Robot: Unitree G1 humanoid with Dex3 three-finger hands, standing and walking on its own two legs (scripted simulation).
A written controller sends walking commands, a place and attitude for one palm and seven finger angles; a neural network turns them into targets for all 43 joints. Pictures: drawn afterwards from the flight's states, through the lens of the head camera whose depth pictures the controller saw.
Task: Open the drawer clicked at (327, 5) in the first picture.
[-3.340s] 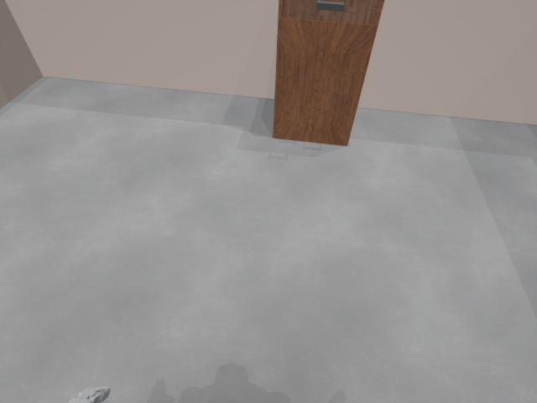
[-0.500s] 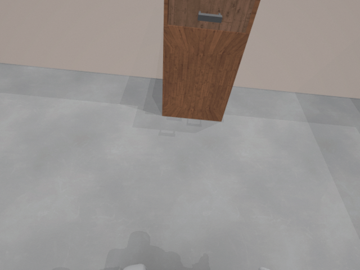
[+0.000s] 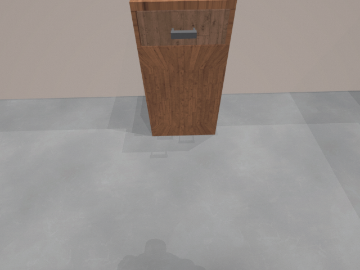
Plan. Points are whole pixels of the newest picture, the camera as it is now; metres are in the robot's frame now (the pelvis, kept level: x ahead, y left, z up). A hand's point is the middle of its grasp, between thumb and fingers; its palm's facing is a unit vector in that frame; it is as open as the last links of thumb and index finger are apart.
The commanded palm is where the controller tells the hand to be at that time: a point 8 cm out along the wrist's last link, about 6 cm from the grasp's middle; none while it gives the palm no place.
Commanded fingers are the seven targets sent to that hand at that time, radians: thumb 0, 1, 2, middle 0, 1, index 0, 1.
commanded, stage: stand and wait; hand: left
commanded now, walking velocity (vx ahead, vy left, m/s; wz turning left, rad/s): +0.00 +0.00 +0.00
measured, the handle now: (183, 32) +1.09 +0.01 +0.02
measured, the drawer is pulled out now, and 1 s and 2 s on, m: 0.00 0.00 0.00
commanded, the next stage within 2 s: look at it before walking up in 0.66 s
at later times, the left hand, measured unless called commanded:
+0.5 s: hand out of the picture +0.03 +0.18 -0.17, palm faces +0.01 -0.99 -0.16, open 7.3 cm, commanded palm none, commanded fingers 0.00 0.90 0.90 -0.20 -0.30 -0.20 -0.30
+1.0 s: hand out of the picture +0.04 +0.17 -0.17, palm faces +0.00 -0.98 -0.17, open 7.3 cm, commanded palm none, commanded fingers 0.00 0.90 0.90 -0.20 -0.30 -0.20 -0.30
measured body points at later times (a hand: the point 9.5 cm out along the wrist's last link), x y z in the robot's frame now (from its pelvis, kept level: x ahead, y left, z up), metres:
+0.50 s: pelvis +0.06 +0.02 +0.01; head +0.07 +0.03 +0.46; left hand +0.03 +0.24 -0.15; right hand +0.04 -0.19 -0.15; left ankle +0.02 +0.13 -0.73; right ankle +0.03 -0.11 -0.73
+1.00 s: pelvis +0.05 +0.01 +0.01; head +0.05 +0.01 +0.46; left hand +0.04 +0.22 -0.15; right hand +0.01 -0.19 -0.15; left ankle +0.02 +0.13 -0.73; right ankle +0.03 -0.11 -0.73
